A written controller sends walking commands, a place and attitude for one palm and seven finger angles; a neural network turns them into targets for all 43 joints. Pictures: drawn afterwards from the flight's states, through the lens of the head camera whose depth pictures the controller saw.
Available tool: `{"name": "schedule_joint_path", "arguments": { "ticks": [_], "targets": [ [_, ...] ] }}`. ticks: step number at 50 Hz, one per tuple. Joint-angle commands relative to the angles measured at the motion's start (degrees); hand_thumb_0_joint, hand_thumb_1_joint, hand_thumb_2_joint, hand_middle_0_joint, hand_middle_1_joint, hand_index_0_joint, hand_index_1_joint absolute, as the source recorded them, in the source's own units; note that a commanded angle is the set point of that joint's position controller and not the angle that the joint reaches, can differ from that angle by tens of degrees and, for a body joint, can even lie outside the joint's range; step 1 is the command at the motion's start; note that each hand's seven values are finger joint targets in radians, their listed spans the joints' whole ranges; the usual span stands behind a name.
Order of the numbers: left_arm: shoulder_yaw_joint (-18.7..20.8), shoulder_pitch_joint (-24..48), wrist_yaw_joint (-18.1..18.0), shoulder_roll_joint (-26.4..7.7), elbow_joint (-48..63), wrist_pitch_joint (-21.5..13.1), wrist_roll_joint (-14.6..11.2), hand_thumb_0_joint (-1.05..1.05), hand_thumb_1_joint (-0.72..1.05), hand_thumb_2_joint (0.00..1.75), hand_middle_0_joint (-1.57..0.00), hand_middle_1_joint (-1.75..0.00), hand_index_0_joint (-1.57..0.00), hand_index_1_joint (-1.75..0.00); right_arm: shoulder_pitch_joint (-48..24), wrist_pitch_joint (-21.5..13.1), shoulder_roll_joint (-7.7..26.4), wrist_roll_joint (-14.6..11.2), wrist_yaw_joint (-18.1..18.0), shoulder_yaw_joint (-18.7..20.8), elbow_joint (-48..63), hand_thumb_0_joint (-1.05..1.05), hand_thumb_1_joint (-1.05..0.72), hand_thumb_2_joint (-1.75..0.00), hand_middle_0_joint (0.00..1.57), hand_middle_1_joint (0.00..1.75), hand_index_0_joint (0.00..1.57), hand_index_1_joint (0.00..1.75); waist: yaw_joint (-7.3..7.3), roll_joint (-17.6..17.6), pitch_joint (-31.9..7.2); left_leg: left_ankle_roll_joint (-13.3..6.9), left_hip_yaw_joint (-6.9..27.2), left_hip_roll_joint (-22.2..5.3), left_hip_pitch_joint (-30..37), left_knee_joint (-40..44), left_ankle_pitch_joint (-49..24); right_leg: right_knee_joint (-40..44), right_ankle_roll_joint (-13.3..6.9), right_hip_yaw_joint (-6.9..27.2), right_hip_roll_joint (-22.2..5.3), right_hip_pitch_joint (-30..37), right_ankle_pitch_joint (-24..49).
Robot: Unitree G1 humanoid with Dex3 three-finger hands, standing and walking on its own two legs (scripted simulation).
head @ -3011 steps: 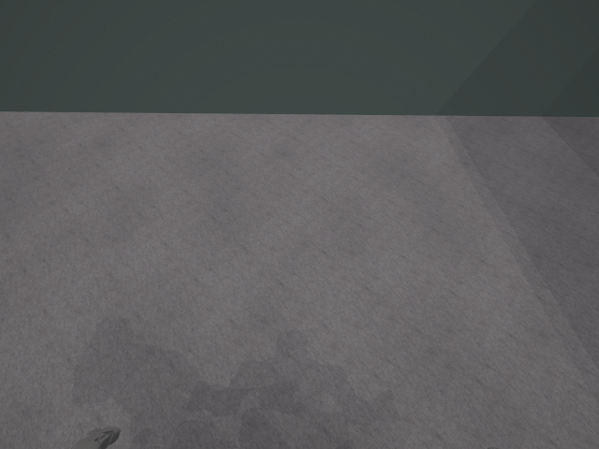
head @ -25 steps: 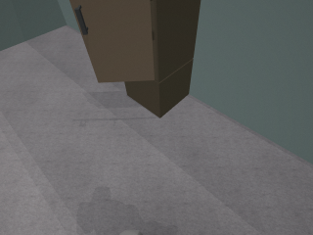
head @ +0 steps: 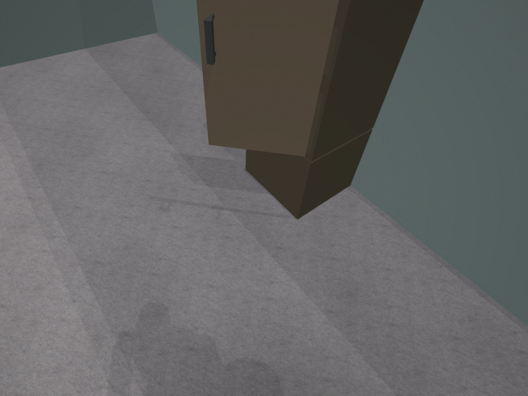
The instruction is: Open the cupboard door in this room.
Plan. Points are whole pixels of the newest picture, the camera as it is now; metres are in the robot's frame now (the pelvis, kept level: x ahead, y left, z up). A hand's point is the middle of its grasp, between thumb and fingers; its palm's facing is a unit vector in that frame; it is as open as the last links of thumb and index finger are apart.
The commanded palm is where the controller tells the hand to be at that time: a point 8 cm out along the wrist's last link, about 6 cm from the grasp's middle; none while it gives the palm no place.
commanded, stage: take the last steps up to it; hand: left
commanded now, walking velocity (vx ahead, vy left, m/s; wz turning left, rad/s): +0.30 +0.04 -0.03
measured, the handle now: (211, 39) +1.00 +0.24 +0.06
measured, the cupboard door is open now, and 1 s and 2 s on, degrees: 45 45 45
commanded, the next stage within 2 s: come to a stop and stand still in 1.02 s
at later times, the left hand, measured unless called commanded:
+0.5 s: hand (199, 322) +0.28 +0.14 -0.17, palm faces +0.05 -0.98 -0.17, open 7.2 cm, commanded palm none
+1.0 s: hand (173, 279) +0.36 +0.22 -0.18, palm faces +0.02 -0.99 -0.14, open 7.4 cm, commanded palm none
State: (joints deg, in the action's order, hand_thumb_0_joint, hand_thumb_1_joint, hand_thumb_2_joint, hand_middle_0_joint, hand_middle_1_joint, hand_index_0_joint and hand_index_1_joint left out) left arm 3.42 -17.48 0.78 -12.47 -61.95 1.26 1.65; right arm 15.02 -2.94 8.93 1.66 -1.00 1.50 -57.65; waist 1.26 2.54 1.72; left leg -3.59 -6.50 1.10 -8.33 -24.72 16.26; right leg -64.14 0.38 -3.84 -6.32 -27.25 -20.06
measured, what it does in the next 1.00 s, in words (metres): walks ahead: right foot, then left foot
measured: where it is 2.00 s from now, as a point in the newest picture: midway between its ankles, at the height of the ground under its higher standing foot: (252, 353)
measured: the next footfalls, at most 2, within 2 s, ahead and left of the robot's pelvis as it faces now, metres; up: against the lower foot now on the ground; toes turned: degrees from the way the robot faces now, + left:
right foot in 0.36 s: +0.24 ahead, -0.12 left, +0.00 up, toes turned -8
left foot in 0.78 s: +0.40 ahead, +0.13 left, +0.00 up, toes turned +6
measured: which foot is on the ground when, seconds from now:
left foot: down 0.00-0.36, up 0.38-0.76, down 0.78-1.00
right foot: up 0.00-0.34, down 0.36-0.78, up 0.80-1.00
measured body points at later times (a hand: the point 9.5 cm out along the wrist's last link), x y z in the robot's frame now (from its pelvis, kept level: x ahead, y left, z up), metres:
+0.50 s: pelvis +0.18 -0.03 -0.01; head +0.20 -0.03 +0.44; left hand +0.27 +0.19 -0.15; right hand +0.11 -0.24 -0.17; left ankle +0.11 +0.09 -0.66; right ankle +0.20 -0.11 -0.74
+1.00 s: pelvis +0.35 +0.05 +0.00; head +0.38 +0.06 +0.45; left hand +0.36 +0.27 -0.16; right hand +0.40 -0.19 -0.14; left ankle +0.36 +0.13 -0.74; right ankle +0.34 -0.09 -0.66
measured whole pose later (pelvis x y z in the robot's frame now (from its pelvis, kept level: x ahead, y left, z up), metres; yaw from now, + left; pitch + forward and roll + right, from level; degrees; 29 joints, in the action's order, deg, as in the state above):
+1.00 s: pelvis +0.35 +0.05 +0.00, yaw -3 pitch +0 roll +0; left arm 3.0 -15.5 0.4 -9.2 -62.1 -0.6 1.4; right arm 12.5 -4.7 9.3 1.4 -1.9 1.9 -58.5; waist 1.3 1.9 3.2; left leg -3.5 -9.3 -0.6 -11.2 -23.9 12.6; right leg -62.0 -0.1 -2.9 -5.2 -28.3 -18.6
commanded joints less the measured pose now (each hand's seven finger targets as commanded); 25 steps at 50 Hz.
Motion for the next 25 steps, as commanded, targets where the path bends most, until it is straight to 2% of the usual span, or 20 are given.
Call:
{"name": "schedule_joint_path", "arguments": {
  "ticks": [1,6,11,13,14,15,16,17,18,19,20,21,22,23,25],
  "targets": [
    [0.0,3.8,0.2,-1.1,5.1,-2.4,-0.3,0.0,0.9,0.9,-0.2,-0.3,-0.2,-0.3,8.5,-1.5,7.5,-0.5,-0.6,1.4,-1.2,0.0,-0.9,-0.9,0.2,0.3,0.2,0.3,-1.18,-5.3,1.9,-6.5,11.0,-15.4,7.2,13.9,-23.5,1.6,0.4,1.8,-0.9,-10.1,5.7],
    [-0.4,9.9,0.4,-0.2,7.3,-2.2,-0.4,0.0,0.9,0.9,-0.2,-0.3,-0.2,-0.3,12.0,-1.5,6.5,-0.5,-0.8,0.8,-4.0,0.0,-0.9,-0.9,0.2,0.3,0.2,0.3,-2.15,-7.6,4.9,-6.1,8.4,-15.0,7.7,14.1,-26.7,11.3,0.3,0.3,-0.3,-10.0,9.2],
    [-0.7,16.8,0.6,0.5,10.0,-2.5,-0.5,0.0,0.9,0.9,-0.2,-0.3,-0.2,-0.3,16.0,-1.2,6.2,0.1,-1.0,0.5,-6.6,0.0,-0.9,-0.9,0.2,0.3,0.2,0.3,-4.13,-6.8,7.6,-5.8,7.7,-16.0,8.8,12.1,-30.8,21.4,-1.5,-1.5,1.4,-6.7,8.1],
    [-0.5,15.8,0.6,0.2,9.9,-2.7,-0.6,0.0,0.9,0.9,-0.2,-0.3,-0.2,-0.3,15.8,-1.1,6.8,0.2,-1.1,0.5,-7.3,0.0,-0.9,-0.9,0.2,0.3,0.2,0.3,-3.29,-7.1,6.0,-5.5,7.0,-15.9,8.3,9.2,-34.6,24.7,-2.5,-2.6,3.0,-0.7,6.1],
    [-0.3,12.7,0.5,-0.6,9.2,-3.0,-0.6,0.0,0.9,0.9,-0.2,-0.3,-0.2,-0.3,15.5,-1.0,7.0,0.1,-1.1,0.6,-7.6,0.0,-0.9,-0.9,0.2,0.3,0.2,0.3,-1.62,-5.8,4.4,-5.1,6.3,-15.3,8.1,5.2,-39.6,26.9,-3.2,-3.5,4.6,4.1,5.4],
    [0.1,7.5,0.3,-0.9,7.7,-3.3,-0.5,0.0,0.9,0.9,-0.2,-0.3,-0.2,-0.3,14.9,-1.0,7.5,-0.1,-1.1,0.7,-7.7,0.0,-0.9,-0.9,0.2,0.3,0.2,0.3,0.71,-5.6,2.4,-3.8,4.9,-13.8,6.6,-0.6,-43.8,29.5,-3.9,-4.6,6.2,11.3,7.6],
    [0.9,0.1,0.1,-2.6,5.3,-3.7,-0.4,0.0,0.9,0.9,-0.2,-0.3,-0.2,-0.3,13.3,-1.1,7.5,-0.6,-1.0,0.8,-7.4,0.0,-0.9,-0.9,0.2,0.3,0.2,0.3,4.25,-4.6,-0.7,-2.0,3.6,-11.6,0.5,-9.7,-42.1,32.4,-4.9,-2.7,5.4,23.4,11.0],
    [2.2,-9.1,-0.5,-6.9,3.0,-4.6,-0.1,0.0,0.9,0.9,-0.2,-0.3,-0.2,-0.3,12.9,-1.4,6.2,-1.4,-0.7,0.9,-6.2,0.0,-0.9,-0.9,0.2,0.3,0.2,0.3,7.43,2.6,-7.5,0.5,0.3,-6.4,-11.6,-24.2,-28.6,34.2,-9.4,10.7,-5.0,39.2,15.0],
    [3.2,-13.5,-0.9,-11.1,1.6,-4.6,-0.7,0.0,0.9,0.9,-0.2,-0.3,-0.2,-0.3,13.9,-1.5,4.4,-1.9,-0.7,0.8,-4.7,0.0,-0.9,-0.9,0.2,0.3,0.2,0.3,6.75,11.5,-12.2,3.0,-0.3,1.3,-23.1,-43.9,15.5,42.2,-17.0,32.5,-20.6,46.2,23.6],
    [3.0,-10.4,-1.5,-10.5,2.6,-4.3,-1.5,0.0,0.9,0.9,-0.2,-0.3,-0.2,-0.3,10.0,-0.9,6.3,-1.8,-0.5,1.2,-3.6,0.0,-0.9,-0.9,0.2,0.3,0.2,0.3,6.26,4.1,-7.3,2.2,6.8,-2.2,-25.8,-50.3,16.2,47.0,-18.2,32.6,-21.8,38.6,17.2],
    [2.4,-5.4,-1.9,-7.7,3.6,-4.2,-1.3,0.0,0.9,0.9,-0.2,-0.3,-0.2,-0.3,5.7,-0.5,4.5,-1.5,-0.3,1.5,-3.0,0.0,-0.9,-0.9,0.2,0.3,0.2,0.3,4.76,1.8,-0.7,2.2,8.1,-4.8,-27.8,-50.9,11.2,49.4,-16.3,28.8,-19.4,29.9,10.4],
    [1.5,-1.4,-1.9,-5.2,4.5,-4.3,-1.3,0.0,0.9,0.9,-0.2,-0.3,-0.2,-0.3,4.0,0.0,3.0,-1.1,0.0,1.4,-2.7,0.0,-0.9,-0.9,0.2,0.3,0.2,0.3,2.61,0.3,4.3,2.6,8.4,-6.7,-26.7,-48.5,7.0,51.2,-13.6,22.7,-16.8,20.9,9.6],
    [0.7,0.8,-1.8,-2.8,4.8,-4.7,-1.2,0.0,0.9,0.9,-0.2,-0.3,-0.2,-0.3,5.3,0.6,1.7,-0.6,0.3,1.1,-2.9,0.0,-0.9,-0.9,0.2,0.3,0.2,0.3,0.36,2.1,4.9,3.0,8.2,-7.7,-23.9,-45.5,4.2,52.5,-11.5,17.1,-14.3,16.0,10.9],
    [0.2,1.5,-1.7,-1.2,4.7,-5.2,-1.1,0.0,0.9,0.9,-0.2,-0.3,-0.2,-0.3,6.7,1.3,0.7,-0.4,0.6,1.0,-3.4,0.0,-0.9,-0.9,0.2,0.3,0.2,0.3,-0.92,3.4,4.8,3.6,7.3,-7.9,-21.4,-42.7,2.3,53.7,-10.1,12.4,-12.2,12.6,11.8],
    [0.2,1.2,-1.6,-0.7,4.0,-5.8,-0.8,0.0,0.9,0.9,-0.2,-0.3,-0.2,-0.3,9.0,1.8,-0.1,-0.2,1.0,1.2,-4.3,0.0,-0.9,-0.9,0.2,0.3,0.2,0.3,-2.43,3.7,2.0,4.6,5.1,-7.8,-18.5,-36.1,0.4,53.8,-9.0,6.7,-9.8,12.3,14.2]
  ]
}}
